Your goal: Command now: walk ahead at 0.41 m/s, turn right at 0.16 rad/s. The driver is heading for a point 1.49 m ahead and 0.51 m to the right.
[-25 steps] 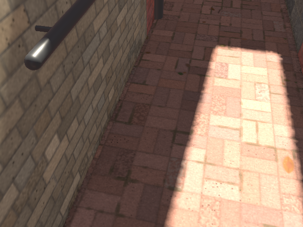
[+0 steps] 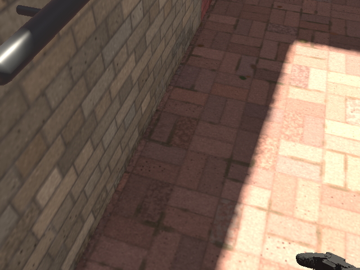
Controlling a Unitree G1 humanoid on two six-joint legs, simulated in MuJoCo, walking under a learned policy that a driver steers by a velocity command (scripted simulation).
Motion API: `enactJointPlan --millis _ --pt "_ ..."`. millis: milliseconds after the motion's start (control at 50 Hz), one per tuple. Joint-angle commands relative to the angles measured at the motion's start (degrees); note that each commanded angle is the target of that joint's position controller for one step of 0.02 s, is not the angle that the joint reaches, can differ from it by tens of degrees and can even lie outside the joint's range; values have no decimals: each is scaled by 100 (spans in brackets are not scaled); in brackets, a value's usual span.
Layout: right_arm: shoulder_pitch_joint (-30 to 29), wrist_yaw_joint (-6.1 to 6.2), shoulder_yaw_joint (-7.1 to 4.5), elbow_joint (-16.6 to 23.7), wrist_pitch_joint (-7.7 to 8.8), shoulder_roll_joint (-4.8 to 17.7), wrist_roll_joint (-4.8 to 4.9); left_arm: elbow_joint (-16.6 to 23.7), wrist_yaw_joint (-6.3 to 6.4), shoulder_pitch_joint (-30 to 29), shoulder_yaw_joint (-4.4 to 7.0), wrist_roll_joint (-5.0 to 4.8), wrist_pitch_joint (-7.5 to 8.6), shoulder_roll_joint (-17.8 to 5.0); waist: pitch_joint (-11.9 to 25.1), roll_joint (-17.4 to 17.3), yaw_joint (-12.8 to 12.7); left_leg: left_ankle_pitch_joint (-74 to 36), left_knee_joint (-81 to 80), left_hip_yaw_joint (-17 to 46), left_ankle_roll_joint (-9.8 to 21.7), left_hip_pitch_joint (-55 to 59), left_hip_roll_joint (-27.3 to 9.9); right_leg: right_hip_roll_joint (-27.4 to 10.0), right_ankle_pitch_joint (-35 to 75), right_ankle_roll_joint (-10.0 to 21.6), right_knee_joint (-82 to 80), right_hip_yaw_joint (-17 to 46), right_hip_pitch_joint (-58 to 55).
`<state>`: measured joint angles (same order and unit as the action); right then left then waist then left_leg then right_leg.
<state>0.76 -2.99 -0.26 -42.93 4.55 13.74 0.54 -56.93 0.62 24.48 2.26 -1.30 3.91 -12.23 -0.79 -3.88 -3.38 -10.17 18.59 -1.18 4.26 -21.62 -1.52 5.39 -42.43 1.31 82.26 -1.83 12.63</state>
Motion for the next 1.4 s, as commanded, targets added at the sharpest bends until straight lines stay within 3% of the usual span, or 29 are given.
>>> enactJointPlan --millis 20,40,60,80,120,160,240,300,400,440,460,480,500,540,640,820,880,920,940,960,980,1060,1180,1260,1320,1340,1360,1380,1400 --pt "2982 141 -328 -651 -147 838 -354 411 -117 542 -34 -228 195 -126 1818 -1049 1180 -3670 2150 1663 1487 5311 -1959 -125 -704 68 3132 1535 4284" --pt "2394 181 -441 -545 -131 1119 -214 896 -101 110 60 -396 221 -583 1858 -741 933 -599 1131 2343 2017 4788 -2359 -323 430 -13 2080 1426 4831" --pt "1875 313 -425 -455 -145 894 -183 1120 50 -665 99 -360 147 -665 1675 -192 814 1542 335 2900 1914 3854 -2550 -641 1405 -38 1525 1238 4884" --pt "1116 399 -288 -224 -106 587 -331 1186 207 -913 167 -201 -82 -932 1164 613 505 1570 -251 2675 1726 2151 -2463 -695 2287 -196 1019 1047 4013" --pt "421 425 -167 -208 -24 408 -323 1181 298 -523 98 96 -448 -465 397 460 -150 440 -301 1882 1556 -201 -2143 -1084 2418 -619 -427 1170 2687" --pt "632 529 -273 -298 4 740 -258 1433 248 -907 17 120 -395 -203 449 186 -89 -310 -332 920 1140 -422 -1580 -1129 3025 -635 -1752 942 2279" --pt "1121 691 -284 -356 -126 800 -107 1660 104 -1509 13 125 -306 -187 1067 -170 218 -1128 -42 169 887 596 -1474 -902 4131 -611 -3019 648 1967" --pt "1135 672 -401 -321 -274 877 -13 1934 55 -1997 171 75 -433 -422 824 -493 361 -268 76 -113 649 913 -1424 -762 3845 -515 -3349 376 1948" --pt "896 776 -597 -180 -542 999 47 2303 -223 -2348 269 78 -520 -423 418 -236 361 811 662 5 209 1199 -1611 -646 2928 -58 -4766 36 1684" --pt "1391 714 -575 -242 -498 625 -8 2073 -153 -1558 449 79 -402 -843 830 938 265 1278 2624 -733 -382 270 -950 -867 5687 358 -5658 684 -237" --pt "1341 607 -415 180 -439 249 -244 2108 -118 -1238 599 144 -360 -1584 1090 2488 345 4561 4715 -802 -892 -2072 -104 -2294 8243 1433 -5318 2889 -1787" --pt "823 483 -461 353 -327 542 -101 2138 -128 -637 580 249 -371 -1508 2062 1803 -140 4934 5586 407 -864 -2558 157 -2685 7536 2111 -5622 3548 -2168" --pt "391 451 -523 439 -335 726 51 2186 -134 -895 553 280 -349 -1451 1804 1260 -131 4515 5897 642 -766 -2806 90 -2469 7152 1959 -5662 3133 -2037" --pt "327 593 -541 361 -488 748 -50 2379 -38 -1702 476 -19 -437 -1127 1205 787 200 3574 5522 714 -741 -2824 -126 -1919 6439 1345 -5662 2413 -1256" --pt "259 521 -586 447 -342 662 -89 2399 86 -1566 479 -6 -355 -1129 919 993 293 2442 3823 641 -718 -2006 16 -1372 2438 1127 -6505 2649 -235" --pt "-350 256 -562 493 31 555 61 2152 143 -1072 521 -20 -332 -1197 595 1211 24 2375 1400 635 -504 -535 374 -1226 2113 1175 -6592 2978 100" --pt "163 275 -605 253 198 611 90 2110 171 -1130 458 -46 -352 -981 523 1203 397 2197 528 563 -329 640 365 -973 1883 1036 -6322 3138 397" --pt "1333 330 -730 -135 231 898 -29 2195 158 -1411 334 -16 -308 -533 820 625 938 2263 480 1151 -6 2640 -555 -380 1460 583 -4870 2544 1803" --pt "1796 345 -842 -254 192 1426 -181 2480 146 -1344 289 -121 -243 -419 877 -929 856 3850 -296 2989 693 3168 -1639 227 1197 354 -3599 1533 2926" --pt "1715 326 -845 -245 221 1323 -159 2469 165 -1380 388 -102 -164 -890 478 -1056 842 4547 -626 3993 1097 3026 -2238 -133 1149 287 -2751 1506 3719" --pt "1451 340 -745 -183 220 989 -86 2340 168 -1304 464 -53 -125 -1139 141 -762 729 4409 -592 3630 1021 2805 -2143 -395 1580 235 -2241 1462 3950" --pt "1343 387 -541 -302 119 587 -100 2148 69 -1433 380 9 -45 -757 -169 -187 627 2542 -802 1964 603 2193 -1364 -649 2832 19 -2235 1138 3729" --pt "1630 409 -552 -677 78 922 57 2425 23 -2257 190 20 17 -391 -211 -319 731 1008 -855 755 481 1440 -952 -813 3985 -202 -4042 233 2545" --pt "1912 341 -576 -950 95 1137 160 2508 -178 -2646 253 -1 -46 -577 -232 -428 758 771 -622 691 431 1471 -1104 -601 3931 -57 -4991 -32 1480" --pt "1887 324 -507 -1027 131 1100 173 2208 -152 -1436 478 -27 -68 -1005 287 -397 -66 -1149 663 562 206 1274 -938 -331 3658 300 -5424 -96 -557" --pt "1669 310 -442 -879 165 1022 74 1958 -63 -297 610 18 -80 -1372 975 -160 -627 -509 2120 365 -23 284 -652 -998 4040 591 -5120 547 -2273" --pt "2162 269 -256 -714 210 371 45 1810 1 417 716 227 -94 -2023 2070 1499 -460 2936 4530 183 -378 -1478 139 -2683 3326 1355 -5552 2919 -3986" --pt "2436 230 -317 -881 287 630 244 1747 -65 476 601 255 -45 -1624 2645 1946 -481 4453 5547 1103 -321 -1833 283 -3121 2764 1754 -6404 4424 -3750" --pt "2097 231 -423 -744 263 993 357 1754 -91 -71 449 194 -12 -1246 1604 1616 -314 4154 5860 994 -257 -2291 -53 -2904 2645 1460 -6507 3467 -3015"
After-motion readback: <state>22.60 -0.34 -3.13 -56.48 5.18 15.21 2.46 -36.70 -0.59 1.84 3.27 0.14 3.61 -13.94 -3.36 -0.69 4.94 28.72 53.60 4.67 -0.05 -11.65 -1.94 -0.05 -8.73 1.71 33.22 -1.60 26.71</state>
